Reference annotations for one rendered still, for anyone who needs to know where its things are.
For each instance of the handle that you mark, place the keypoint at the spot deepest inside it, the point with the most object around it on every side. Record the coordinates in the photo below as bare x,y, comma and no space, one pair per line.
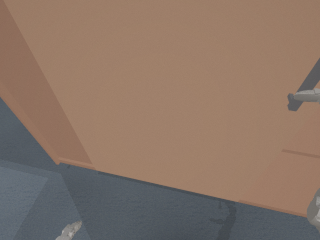
308,84

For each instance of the right robot hand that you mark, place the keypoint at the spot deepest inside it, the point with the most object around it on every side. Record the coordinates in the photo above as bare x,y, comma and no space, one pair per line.
308,95

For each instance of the left robot hand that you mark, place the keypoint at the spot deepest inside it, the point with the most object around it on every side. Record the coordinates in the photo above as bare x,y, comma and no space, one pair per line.
69,231

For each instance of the robot right upper arm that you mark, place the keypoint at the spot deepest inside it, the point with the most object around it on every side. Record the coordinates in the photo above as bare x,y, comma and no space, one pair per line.
313,211

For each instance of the wardrobe door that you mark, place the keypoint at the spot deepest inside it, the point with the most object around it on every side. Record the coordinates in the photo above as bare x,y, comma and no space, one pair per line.
22,76
188,94

